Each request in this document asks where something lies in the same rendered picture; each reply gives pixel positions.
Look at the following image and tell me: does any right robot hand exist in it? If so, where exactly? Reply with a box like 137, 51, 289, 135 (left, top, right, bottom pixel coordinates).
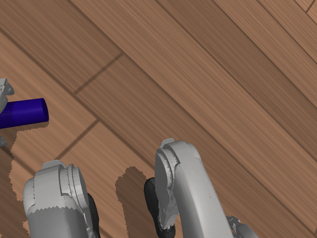
226, 216, 259, 238

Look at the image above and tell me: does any left robot foot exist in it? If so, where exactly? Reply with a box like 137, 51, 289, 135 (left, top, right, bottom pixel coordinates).
87, 193, 101, 238

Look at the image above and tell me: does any left robot hand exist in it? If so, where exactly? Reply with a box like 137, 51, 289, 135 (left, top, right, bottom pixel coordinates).
0, 78, 14, 147

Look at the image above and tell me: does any can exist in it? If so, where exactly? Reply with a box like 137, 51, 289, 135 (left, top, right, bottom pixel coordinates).
0, 98, 49, 129

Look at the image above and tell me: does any right robot foot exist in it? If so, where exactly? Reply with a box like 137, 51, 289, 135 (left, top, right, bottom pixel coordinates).
144, 177, 175, 238

